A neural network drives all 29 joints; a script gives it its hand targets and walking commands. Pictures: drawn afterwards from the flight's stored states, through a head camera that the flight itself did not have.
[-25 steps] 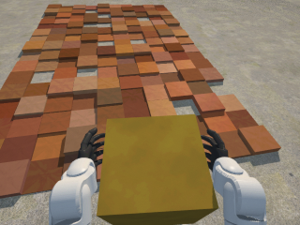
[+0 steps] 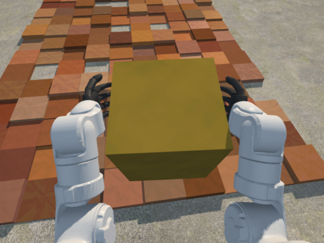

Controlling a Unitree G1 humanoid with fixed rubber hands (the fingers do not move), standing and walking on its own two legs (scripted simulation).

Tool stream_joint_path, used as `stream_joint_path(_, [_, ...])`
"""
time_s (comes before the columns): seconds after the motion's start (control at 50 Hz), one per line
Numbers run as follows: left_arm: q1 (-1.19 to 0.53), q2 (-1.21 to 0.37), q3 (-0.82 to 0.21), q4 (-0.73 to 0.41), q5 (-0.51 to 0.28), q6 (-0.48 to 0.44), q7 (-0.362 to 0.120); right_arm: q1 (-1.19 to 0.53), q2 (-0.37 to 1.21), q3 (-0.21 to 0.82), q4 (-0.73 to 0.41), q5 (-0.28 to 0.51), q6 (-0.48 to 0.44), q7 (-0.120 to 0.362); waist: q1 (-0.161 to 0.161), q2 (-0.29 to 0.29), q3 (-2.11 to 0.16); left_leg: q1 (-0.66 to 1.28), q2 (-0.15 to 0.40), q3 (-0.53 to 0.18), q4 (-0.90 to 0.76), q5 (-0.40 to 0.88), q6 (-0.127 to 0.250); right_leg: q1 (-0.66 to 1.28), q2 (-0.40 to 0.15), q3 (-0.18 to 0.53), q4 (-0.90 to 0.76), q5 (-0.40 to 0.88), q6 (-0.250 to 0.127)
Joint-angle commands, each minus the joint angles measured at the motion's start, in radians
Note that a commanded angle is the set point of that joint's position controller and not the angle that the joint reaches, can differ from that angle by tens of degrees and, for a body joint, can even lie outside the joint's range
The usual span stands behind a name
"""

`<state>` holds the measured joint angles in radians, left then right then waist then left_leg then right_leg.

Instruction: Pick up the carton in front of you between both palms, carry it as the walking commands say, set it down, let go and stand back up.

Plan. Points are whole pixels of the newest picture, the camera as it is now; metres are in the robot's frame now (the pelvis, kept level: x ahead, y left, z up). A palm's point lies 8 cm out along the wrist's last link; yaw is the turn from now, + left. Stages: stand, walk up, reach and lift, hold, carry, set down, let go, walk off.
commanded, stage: carry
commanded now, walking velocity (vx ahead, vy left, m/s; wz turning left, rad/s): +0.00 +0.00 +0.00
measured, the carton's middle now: (165, 127) +0.37 +0.00 +0.08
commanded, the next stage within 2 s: none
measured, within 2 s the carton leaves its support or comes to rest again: neither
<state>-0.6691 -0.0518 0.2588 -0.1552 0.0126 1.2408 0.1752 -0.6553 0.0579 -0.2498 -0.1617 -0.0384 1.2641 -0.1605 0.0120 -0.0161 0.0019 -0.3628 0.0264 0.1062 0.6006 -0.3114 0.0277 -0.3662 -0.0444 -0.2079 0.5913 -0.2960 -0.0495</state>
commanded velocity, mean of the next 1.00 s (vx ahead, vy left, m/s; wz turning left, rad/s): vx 0.16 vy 0.00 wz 0.00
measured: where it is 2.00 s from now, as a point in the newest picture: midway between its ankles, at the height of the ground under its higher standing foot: (151, 159)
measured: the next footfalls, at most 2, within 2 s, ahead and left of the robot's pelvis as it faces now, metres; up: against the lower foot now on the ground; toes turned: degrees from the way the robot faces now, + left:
right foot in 0.82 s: +0.25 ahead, -0.07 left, +0.00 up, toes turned -5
left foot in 1.28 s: +0.38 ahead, +0.15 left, +0.04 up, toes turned +6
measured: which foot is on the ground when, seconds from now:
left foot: down 0.00-0.84, up 0.86-1.00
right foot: down 0.00-0.60, up 0.62-0.80, down 0.82-1.00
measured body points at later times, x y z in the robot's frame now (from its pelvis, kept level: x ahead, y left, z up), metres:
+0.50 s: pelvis +0.09 +0.01 +0.02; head +0.16 +0.01 +0.47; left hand +0.45 +0.16 +0.12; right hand +0.45 -0.15 +0.12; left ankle +0.00 +0.10 -0.70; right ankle +0.01 -0.08 -0.71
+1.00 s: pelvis +0.17 -0.01 +0.00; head +0.19 -0.01 +0.45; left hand +0.51 +0.16 +0.14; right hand +0.53 -0.14 +0.14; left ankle +0.11 +0.10 -0.65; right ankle +0.21 -0.06 -0.73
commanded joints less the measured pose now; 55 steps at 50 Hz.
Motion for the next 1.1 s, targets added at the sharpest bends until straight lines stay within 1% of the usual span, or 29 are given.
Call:
stream_joint_path(0.0, [-0.614, -0.806, -0.635, 0.025, -0.288, 0.019, -0.113, -0.637, 0.744, 0.596, -0.015, 0.288, -0.015, 0.092, -0.023, 0.087, -0.505, 0.244, 0.148, -0.119, 0.021, 0.804, 0.052, 0.201, -0.088, 0.106, 0.044, 0.466, 0.012])
stream_joint_path(0.1, [-0.577, -0.872, -0.591, 0.097, -0.246, 0.020, -0.116, -0.667, 0.839, 0.598, 0.023, 0.294, -0.012, 0.107, -0.019, 0.036, -0.527, 0.224, 0.124, -0.093, 0.034, 0.797, 0.033, 0.262, -0.096, 0.103, 0.042, 0.638, 0.015])
stream_joint_path(0.24, [-0.541, -1.002, -0.644, 0.098, -0.223, -0.045, -0.154, -0.654, 0.979, 0.662, 0.032, 0.289, -0.077, 0.140, -0.004, -0.023, -0.505, 0.173, 0.064, -0.039, -0.046, 0.635, -0.003, 0.382, -0.094, 0.105, 0.008, 0.850, 0.006])
stream_joint_path(0.28, [-0.538, -1.014, -0.677, 0.062, -0.234, -0.070, -0.155, -0.643, 0.988, 0.687, 0.006, 0.295, -0.099, 0.141, -0.006, -0.014, -0.501, 0.211, 0.059, -0.033, -0.073, 0.683, -0.003, 0.371, -0.078, 0.095, 0.004, 0.818, 0.007])
stream_joint_path(0.36, [-0.493, -0.984, -0.724, -0.003, -0.245, -0.098, -0.147, -0.565, 0.947, 0.716, -0.044, 0.296, -0.125, 0.135, -0.025, 0.079, -0.502, 0.393, 0.091, -0.067, -0.033, 1.004, 0.034, 0.241, -0.011, 0.054, -0.082, 0.545, 0.032])
stream_joint_path(0.4, [-0.460, -0.962, -0.735, -0.021, -0.246, -0.101, -0.143, -0.517, 0.918, 0.721, -0.062, 0.291, -0.130, 0.132, -0.031, 0.091, -0.505, 0.397, 0.091, -0.069, -0.002, 1.029, 0.043, 0.265, -0.001, 0.048, -0.137, 0.552, 0.034])
stream_joint_path(0.44, [-0.427, -0.944, -0.741, -0.028, -0.247, -0.102, -0.143, -0.481, 0.896, 0.727, -0.077, 0.288, -0.132, 0.131, -0.020, 0.017, -0.514, 0.231, 0.048, -0.022, 0.012, 0.801, 0.022, 0.448, -0.023, 0.060, -0.125, 0.831, 0.022])
stream_joint_path(0.46, [-0.410, -0.937, -0.743, -0.029, -0.246, -0.102, -0.144, -0.472, 0.890, 0.732, -0.087, 0.288, -0.132, 0.131, -0.009, -0.050, -0.513, 0.085, 0.014, 0.012, -0.022, 0.562, 0.004, 0.592, -0.061, 0.088, -0.082, 1.060, -0.001])
stream_joint_path(0.48, [-0.399, -0.933, -0.747, -0.032, -0.247, -0.103, -0.145, -0.469, 0.889, 0.735, -0.097, 0.286, -0.132, 0.132, 0.004, -0.126, -0.499, -0.069, -0.028, 0.045, -0.079, 0.217, -0.016, 0.729, -0.123, 0.137, -0.026, 1.292, -0.045])
stream_joint_path(0.5, [-0.390, -0.929, -0.750, -0.034, -0.249, -0.103, -0.146, -0.465, 0.885, 0.734, -0.102, 0.284, -0.132, 0.133, 0.023, -0.168, -0.483, -0.159, -0.056, 0.050, -0.150, 0.025, -0.025, 0.808, -0.160, 0.165, 0.007, 1.398, -0.086])
stream_joint_path(0.52, [-0.387, -0.924, -0.754, -0.037, -0.250, -0.104, -0.146, -0.455, 0.880, 0.734, -0.101, 0.282, -0.130, 0.134, 0.033, -0.160, -0.482, -0.123, -0.062, 0.051, -0.249, 0.070, -0.028, 0.794, -0.165, 0.159, 0.040, 1.375, -0.094])
stream_joint_path(0.54, [-0.376, -0.919, -0.758, -0.039, -0.249, -0.106, -0.147, -0.437, 0.879, 0.732, -0.100, 0.280, -0.127, 0.137, 0.012, -0.123, -0.495, 0.069, -0.050, 0.050, -0.372, 0.278, -0.027, 0.649, -0.143, 0.114, 0.085, 1.234, -0.072])
stream_joint_path(0.56, [-0.393, -0.918, -0.768, -0.061, -0.252, -0.106, -0.149, -0.454, 0.869, 0.725, -0.106, 0.275, -0.131, 0.139, -0.019, 0.004, -0.505, 0.332, -0.008, 0.020, -0.317, 0.748, -0.019, 0.409, -0.079, 0.057, 0.169, 0.926, -0.023])
stream_joint_path(0.58, [-0.403, -0.921, -0.778, -0.065, -0.254, -0.106, -0.150, -0.429, 0.852, 0.719, -0.084, 0.268, -0.129, 0.139, -0.064, 0.201, -0.508, 0.707, 0.103, -0.078, -0.168, 1.376, 0.041, -0.017, 0.012, 0.007, 0.284, 0.235, 0.015])
stream_joint_path(0.6, [-0.390, -0.923, -0.779, -0.058, -0.250, -0.105, -0.150, -0.394, 0.842, 0.717, -0.061, 0.267, -0.128, 0.140, -0.089, 0.296, -0.480, 0.952, 0.220, -0.190, -0.051, 1.693, 0.135, -0.368, 0.081, 0.029, 0.320, -0.306, 0.037])
stream_joint_path(0.62, [-0.374, -0.919, -0.766, -0.046, -0.239, -0.108, -0.147, -0.399, 0.839, 0.727, -0.067, 0.273, -0.128, 0.142, -0.105, 0.247, -0.477, 0.985, 0.252, -0.207, -0.044, 1.640, 0.155, -0.463, 0.077, 0.086, 0.332, -0.343, 0.033])
stream_joint_path(0.66, [-0.359, -0.908, -0.741, -0.044, -0.222, -0.110, -0.141, -0.441, 0.857, 0.754, -0.110, 0.301, -0.134, 0.148, -0.091, 0.151, -0.455, 0.848, 0.246, -0.183, -0.077, 1.331, 0.147, -0.398, 0.061, 0.115, 0.225, -0.196, 0.022])
stream_joint_path(0.7, [-0.357, -0.888, -0.726, -0.046, -0.209, -0.109, -0.137, -0.485, 0.868, 0.772, -0.135, 0.321, -0.138, 0.153, -0.074, 0.140, -0.447, 0.629, 0.202, -0.105, -0.106, 1.102, 0.128, -0.213, 0.076, 0.084, 0.135, -0.017, 0.025])
stream_joint_path(0.74, [-0.377, -0.870, -0.726, -0.056, -0.209, -0.105, -0.134, -0.512, 0.861, 0.773, -0.146, 0.335, -0.136, 0.152, -0.053, 0.181, -0.424, 0.452, 0.187, -0.060, -0.116, 0.905, 0.110, -0.057, 0.073, 0.061, 0.076, 0.073, 0.012])
stream_joint_path(0.78, [-0.409, -0.836, -0.719, -0.082, -0.223, -0.096, -0.132, -0.531, 0.833, 0.763, -0.152, 0.339, -0.128, 0.141, 0.001, 0.152, -0.432, 0.213, 0.158, -0.016, 0.000, 0.613, 0.086, 0.221, 0.083, 0.040, -0.049, 0.167, -0.019])
stream_joint_path(0.8, [-0.417, -0.811, -0.708, -0.076, -0.230, -0.086, -0.129, -0.536, 0.805, 0.749, -0.145, 0.335, -0.117, 0.132, 0.018, 0.068, -0.453, 0.095, 0.112, -0.003, 0.094, 0.387, 0.063, 0.367, 0.051, 0.104, -0.099, 0.149, -0.038])
stream_joint_path(0.82, [-0.404, -0.757, -0.687, -0.053, -0.230, -0.072, -0.124, -0.529, 0.767, 0.728, -0.127, 0.321, -0.102, 0.121, 0.026, -0.138, -0.480, -0.048, 0.044, 0.031, 0.299, 0.002, 0.022, 0.479, -0.187, 0.402, -0.151, 0.215, -0.087])
stream_joint_path(0.84, [-0.391, -0.731, -0.675, -0.020, -0.225, -0.063, -0.113, -0.526, 0.737, 0.704, -0.126, 0.313, -0.087, 0.108, 0.039, -0.298, -0.505, -0.217, -0.064, -0.026, 0.462, -0.313, 0.015, 0.517, -0.326, 0.722, -0.291, -0.019, -0.215])
stream_joint_path(0.86, [-0.407, -0.738, -0.666, -0.032, -0.235, -0.056, -0.108, -0.568, 0.732, 0.695, -0.131, 0.313, -0.076, 0.098, 0.021, -0.234, -0.444, -0.273, -0.030, -0.104, 0.582, -0.324, 0.032, 0.434, -0.341, 0.789, -0.342, -0.298, -0.238])
stream_joint_path(0.88, [-0.445, -0.749, -0.670, -0.054, -0.252, -0.050, -0.106, -0.586, 0.741, 0.680, -0.130, 0.322, -0.068, 0.093, 0.022, -0.152, -0.395, -0.314, -0.016, -0.111, 0.625, -0.298, 0.043, 0.359, -0.307, 0.759, -0.355, -0.390, -0.228])
stream_joint_path(0.9, [-0.497, -0.762, -0.677, -0.085, -0.273, -0.044, -0.106, -0.608, 0.754, 0.675, -0.131, 0.331, -0.065, 0.089, 0.021, -0.065, -0.376, -0.340, 0.006, -0.112, 0.643, -0.245, 0.052, 0.325, -0.285, 0.693, -0.342, -0.378, -0.213])
stream_joint_path(0.92, [-0.539, -0.770, -0.684, -0.106, -0.289, -0.040, -0.105, -0.617, 0.757, 0.662, -0.123, 0.330, -0.061, 0.085, 0.022, -0.031, -0.373, -0.349, 0.028, -0.116, 0.651, -0.196, 0.054, 0.294, -0.266, 0.631, -0.324, -0.324, -0.202])
stream_joint_path(0.98, [-0.578, -0.778, -0.688, -0.090, -0.319, -0.024, -0.105, -0.590, 0.741, 0.628, -0.072, 0.300, -0.047, 0.074, 0.021, -0.036, -0.417, -0.349, 0.042, -0.092, 0.635, -0.054, 0.031, 0.292, -0.222, 0.486, -0.304, -0.133, -0.189])
stream_joint_path(1.08, [-0.561, -0.784, -0.644, 0.013, -0.303, 0.007, -0.106, -0.554, 0.717, 0.566, 0.025, 0.239, -0.016, 0.068, 0.034, -0.052, -0.394, -0.405, 0.046, -0.058, 0.468, -0.015, 0.003, 0.313, -0.215, 0.425, -0.297, -0.035, -0.209])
